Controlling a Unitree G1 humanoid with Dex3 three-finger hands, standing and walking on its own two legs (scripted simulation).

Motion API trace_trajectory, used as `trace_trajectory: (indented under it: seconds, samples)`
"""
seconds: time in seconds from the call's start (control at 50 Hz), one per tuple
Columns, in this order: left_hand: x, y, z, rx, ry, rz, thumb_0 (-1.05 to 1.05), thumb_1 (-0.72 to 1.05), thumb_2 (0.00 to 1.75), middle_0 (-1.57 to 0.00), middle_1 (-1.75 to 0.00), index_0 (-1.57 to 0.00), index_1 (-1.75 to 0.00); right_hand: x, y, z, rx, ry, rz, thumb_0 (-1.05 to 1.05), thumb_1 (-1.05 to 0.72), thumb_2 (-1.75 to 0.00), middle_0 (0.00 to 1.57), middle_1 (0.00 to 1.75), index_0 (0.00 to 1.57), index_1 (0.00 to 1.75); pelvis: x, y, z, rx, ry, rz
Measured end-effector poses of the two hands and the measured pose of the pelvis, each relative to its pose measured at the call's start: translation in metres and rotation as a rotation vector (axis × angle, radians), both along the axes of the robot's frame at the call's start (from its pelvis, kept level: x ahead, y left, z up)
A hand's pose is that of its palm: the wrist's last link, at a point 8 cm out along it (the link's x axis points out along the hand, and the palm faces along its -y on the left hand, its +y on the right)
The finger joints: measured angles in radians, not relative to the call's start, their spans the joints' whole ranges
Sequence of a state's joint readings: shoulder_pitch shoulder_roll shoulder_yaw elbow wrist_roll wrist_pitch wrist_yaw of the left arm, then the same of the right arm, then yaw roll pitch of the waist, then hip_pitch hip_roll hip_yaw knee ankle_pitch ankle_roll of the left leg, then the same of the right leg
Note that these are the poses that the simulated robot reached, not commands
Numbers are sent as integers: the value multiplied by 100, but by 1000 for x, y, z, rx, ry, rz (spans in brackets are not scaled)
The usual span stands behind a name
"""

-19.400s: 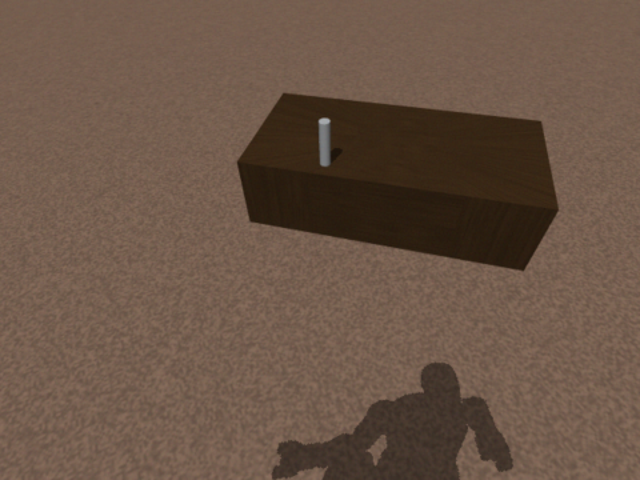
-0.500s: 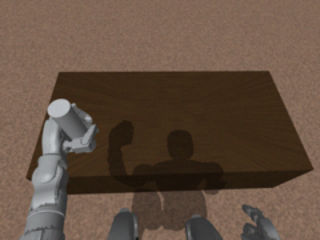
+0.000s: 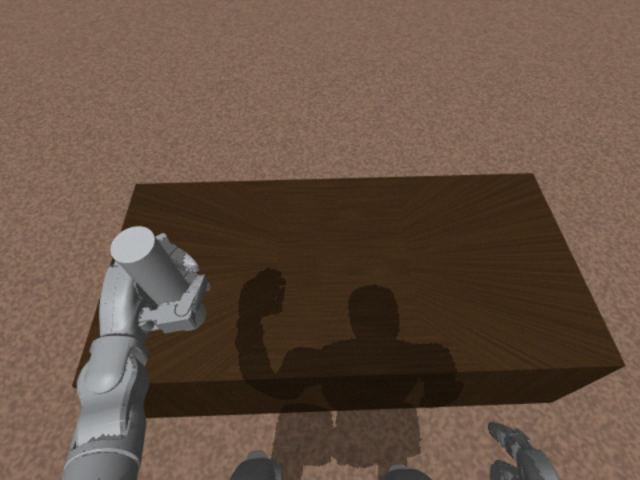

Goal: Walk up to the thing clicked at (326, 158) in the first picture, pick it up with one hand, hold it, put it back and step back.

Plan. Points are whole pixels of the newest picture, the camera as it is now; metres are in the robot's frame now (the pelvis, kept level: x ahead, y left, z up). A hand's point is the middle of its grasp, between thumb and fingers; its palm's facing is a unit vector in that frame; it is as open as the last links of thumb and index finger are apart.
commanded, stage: lift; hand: left
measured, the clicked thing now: (166, 285) +0.35 +0.18 +0.06
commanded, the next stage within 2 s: hold in 0.30 s
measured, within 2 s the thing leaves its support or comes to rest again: neither
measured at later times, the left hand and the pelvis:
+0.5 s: hand (178, 287) +0.34 +0.17 +0.07, palm faces +0.00 -1.00 +0.00, open 5.3 cm; pelvis +0.00 +0.00 +0.02, yaw +0 degrees
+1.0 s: hand (178, 288) +0.33 +0.16 +0.09, palm faces -0.02 -1.00 +0.01, open 5.3 cm; pelvis +0.01 +0.00 +0.03, yaw +0 degrees
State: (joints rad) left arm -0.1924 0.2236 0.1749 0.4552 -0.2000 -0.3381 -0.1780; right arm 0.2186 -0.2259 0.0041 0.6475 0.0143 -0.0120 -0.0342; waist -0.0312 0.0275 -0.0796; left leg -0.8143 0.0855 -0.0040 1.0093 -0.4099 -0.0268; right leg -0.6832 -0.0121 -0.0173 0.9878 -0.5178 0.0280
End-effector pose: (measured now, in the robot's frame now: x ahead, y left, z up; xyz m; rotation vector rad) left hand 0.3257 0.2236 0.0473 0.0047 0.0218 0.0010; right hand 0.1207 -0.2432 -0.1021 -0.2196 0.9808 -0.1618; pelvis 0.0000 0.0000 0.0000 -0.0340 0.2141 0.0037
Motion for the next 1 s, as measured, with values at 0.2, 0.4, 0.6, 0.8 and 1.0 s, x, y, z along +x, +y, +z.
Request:
trace_trajectory:
  seconds: [0.2,0.4,0.6,0.8,1.0]
  samples:
    - [-2,-3,11,-14,-3,-2,-2,13,115,-96,-116,-104,-117,5,-6,12,-7,-11,-1,1,-89,-89,21,30,20,29,5,-2,10,4,-30,1]
    - [-6,-3,19,-13,-7,-2,-2,13,115,-96,-116,-104,-117,5,-6,19,-6,-19,1,1,-89,-89,20,30,20,29,4,-2,16,7,-56,0]
    - [-12,-4,25,-13,-13,-6,-2,13,115,-96,-116,-104,-117,4,-2,22,8,-29,4,1,-89,-89,21,30,20,29,2,-2,20,11,-77,1]
    - [-16,-7,32,-15,-22,-10,-2,13,115,-96,-116,-104,-117,8,-3,27,8,-47,10,1,-89,-89,21,30,20,29,3,-4,24,14,-94,2]
    - [-17,-9,37,-16,-20,-18,-2,13,115,-96,-116,-104,-117,14,-3,33,3,-63,8,1,-89,-89,20,30,20,29,6,-4,28,15,-105,3]
